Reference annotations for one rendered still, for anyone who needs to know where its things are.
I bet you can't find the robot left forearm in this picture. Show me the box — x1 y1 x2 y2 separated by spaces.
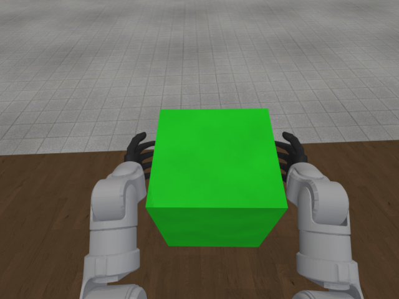
79 161 147 299

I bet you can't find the robot left upper arm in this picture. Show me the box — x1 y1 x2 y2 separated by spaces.
84 284 147 299

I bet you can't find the robot left hand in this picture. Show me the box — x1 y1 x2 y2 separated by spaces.
124 132 155 180

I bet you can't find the robot right forearm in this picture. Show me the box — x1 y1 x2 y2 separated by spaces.
286 163 364 299

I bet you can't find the carton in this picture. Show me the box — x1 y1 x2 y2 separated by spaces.
145 108 288 247

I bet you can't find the robot right hand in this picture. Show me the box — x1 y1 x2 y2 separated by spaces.
275 131 307 183

